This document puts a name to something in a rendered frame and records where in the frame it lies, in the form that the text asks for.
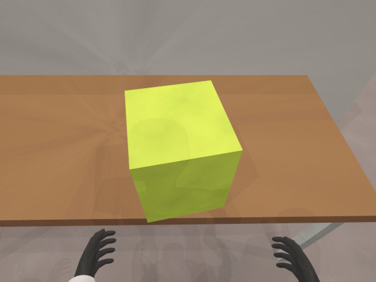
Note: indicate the right robot hand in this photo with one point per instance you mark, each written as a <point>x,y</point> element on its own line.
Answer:
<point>300,264</point>

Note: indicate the left robot hand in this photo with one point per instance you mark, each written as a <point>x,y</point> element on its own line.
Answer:
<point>88,263</point>

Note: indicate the table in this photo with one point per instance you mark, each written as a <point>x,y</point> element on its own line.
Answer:
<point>64,157</point>

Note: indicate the carton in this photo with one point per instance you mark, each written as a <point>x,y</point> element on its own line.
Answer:
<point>183,151</point>

